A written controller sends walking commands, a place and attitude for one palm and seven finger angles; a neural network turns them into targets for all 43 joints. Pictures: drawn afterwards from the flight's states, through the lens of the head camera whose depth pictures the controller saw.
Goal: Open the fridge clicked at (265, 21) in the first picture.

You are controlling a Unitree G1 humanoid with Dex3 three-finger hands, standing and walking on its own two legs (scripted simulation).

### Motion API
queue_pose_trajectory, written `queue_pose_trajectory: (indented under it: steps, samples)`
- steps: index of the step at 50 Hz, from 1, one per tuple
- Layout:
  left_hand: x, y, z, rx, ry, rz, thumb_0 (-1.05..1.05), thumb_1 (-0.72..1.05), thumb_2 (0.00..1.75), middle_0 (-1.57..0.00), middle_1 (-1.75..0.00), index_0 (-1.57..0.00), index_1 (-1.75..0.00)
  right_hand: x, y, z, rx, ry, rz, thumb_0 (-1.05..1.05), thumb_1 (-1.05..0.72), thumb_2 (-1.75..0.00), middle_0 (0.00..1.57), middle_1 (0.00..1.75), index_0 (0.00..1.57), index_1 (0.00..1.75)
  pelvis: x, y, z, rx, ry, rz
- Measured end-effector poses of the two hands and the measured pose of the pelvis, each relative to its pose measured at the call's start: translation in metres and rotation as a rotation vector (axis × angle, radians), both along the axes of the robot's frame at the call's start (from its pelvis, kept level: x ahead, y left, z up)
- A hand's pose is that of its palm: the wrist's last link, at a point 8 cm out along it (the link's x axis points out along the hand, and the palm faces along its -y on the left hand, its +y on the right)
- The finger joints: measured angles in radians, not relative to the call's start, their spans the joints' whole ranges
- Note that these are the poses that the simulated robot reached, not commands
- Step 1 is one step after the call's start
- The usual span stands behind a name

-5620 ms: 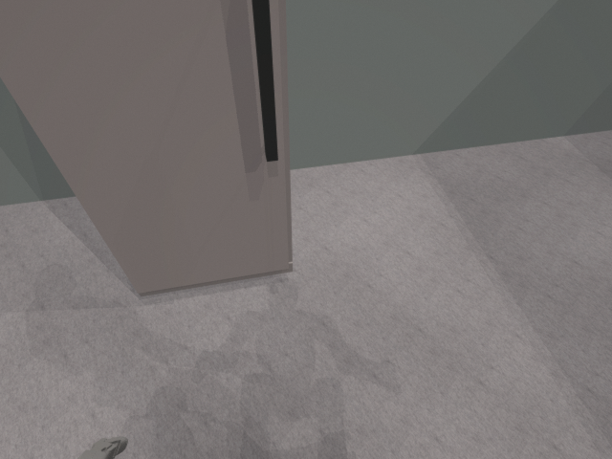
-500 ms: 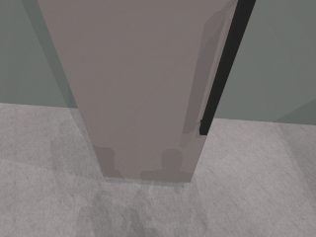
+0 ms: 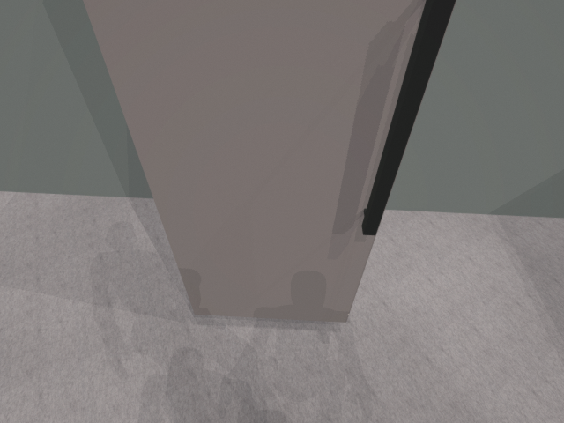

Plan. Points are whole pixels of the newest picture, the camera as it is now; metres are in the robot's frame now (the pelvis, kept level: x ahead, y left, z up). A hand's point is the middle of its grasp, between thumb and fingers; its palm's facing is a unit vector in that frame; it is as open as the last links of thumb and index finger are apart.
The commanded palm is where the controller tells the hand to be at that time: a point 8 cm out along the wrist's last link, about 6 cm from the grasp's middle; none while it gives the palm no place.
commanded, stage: look again from close up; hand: right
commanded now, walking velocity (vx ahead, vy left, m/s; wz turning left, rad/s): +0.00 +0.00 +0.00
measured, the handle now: (392, 137) +0.57 -0.17 +0.13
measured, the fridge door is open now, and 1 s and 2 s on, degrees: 0 0 0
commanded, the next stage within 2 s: shuffle to correct the standing spot in 1.28 s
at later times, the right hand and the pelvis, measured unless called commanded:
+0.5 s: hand out of the picture -0.02 -0.16 -0.18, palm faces +0.05 +0.99 -0.16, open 7.3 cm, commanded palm none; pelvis -0.01 +0.00 +0.00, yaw +0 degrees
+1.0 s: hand out of the picture -0.01 -0.16 -0.18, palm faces +0.05 +0.99 -0.16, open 7.3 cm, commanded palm none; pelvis +0.00 -0.01 +0.00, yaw +0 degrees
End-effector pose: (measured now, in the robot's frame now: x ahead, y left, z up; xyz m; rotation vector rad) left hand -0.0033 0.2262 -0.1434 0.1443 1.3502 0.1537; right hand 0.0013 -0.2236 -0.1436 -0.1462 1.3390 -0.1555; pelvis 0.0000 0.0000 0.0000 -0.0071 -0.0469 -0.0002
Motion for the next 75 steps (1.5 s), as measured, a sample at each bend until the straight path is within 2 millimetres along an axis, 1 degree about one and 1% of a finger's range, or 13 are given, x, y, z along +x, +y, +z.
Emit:
queue_pose_trajectory:
  steps: [12, 22, 28, 39, 55, 71, 75]
  samples:
    - [-0.021, -0.014, -0.002, -0.029, 0.05, 0.014, 0.0, 0.91, 0.9, -0.2, -0.3, -0.2, -0.3, -0.021, 0.007, -0.003, 0.017, 0.044, -0.02, 0.0, -0.91, -0.9, 0.2, 0.3, 0.2, 0.3, -0.006, 0.0, 0.0, 0.001, 0.003, -0.001]
    - [-0.027, -0.025, -0.004, -0.046, 0.064, 0.024, 0.0, 0.91, 0.9, -0.2, -0.3, -0.2, -0.3, -0.027, 0.011, -0.004, 0.03, 0.058, -0.031, 0.0, -0.91, -0.9, 0.2, 0.3, 0.2, 0.3, -0.007, -0.003, 0.0, 0.001, 0.009, 0.0]
    - [-0.026, -0.028, -0.004, -0.048, 0.063, 0.025, 0.0, 0.91, 0.9, -0.2, -0.3, -0.2, -0.3, -0.027, 0.012, -0.005, 0.035, 0.059, -0.037, 0.0, -0.91, -0.9, 0.2, 0.3, 0.2, 0.3, -0.006, -0.004, 0.0, 0.001, 0.013, 0.0]
    - [-0.017, -0.028, -0.004, -0.046, 0.046, 0.023, 0.0, 0.91, 0.9, -0.2, -0.3, -0.2, -0.3, -0.023, 0.014, -0.005, 0.039, 0.052, -0.037, 0.0, -0.91, -0.9, 0.2, 0.3, 0.2, 0.3, -0.004, -0.005, 0.0, 0.001, 0.01, 0.002]
    - [-0.015, -0.028, -0.003, -0.04, 0.058, 0.026, 0.0, 0.91, 0.9, -0.2, -0.3, -0.2, -0.3, -0.016, 0.012, -0.005, 0.039, 0.055, -0.033, 0.0, -0.91, -0.9, 0.2, 0.3, 0.2, 0.3, 0.001, -0.005, 0.0, 0.002, 0.015, 0.004]
    - [-0.008, -0.029, -0.003, -0.044, 0.059, 0.024, 0.0, 0.91, 0.9, -0.2, -0.3, -0.2, -0.3, -0.011, 0.013, -0.004, 0.037, 0.058, -0.033, 0.0, -0.91, -0.9, 0.2, 0.3, 0.2, 0.3, 0.007, -0.005, 0.0, 0.002, 0.014, 0.005]
    - [-0.007, -0.028, -0.004, -0.045, 0.064, 0.023, 0.0, 0.91, 0.9, -0.2, -0.3, -0.2, -0.3, -0.011, 0.013, -0.006, 0.041, 0.06, -0.036, 0.0, -0.91, -0.9, 0.2, 0.3, 0.2, 0.3, 0.011, -0.004, -0.001, 0.001, 0.015, 0.006]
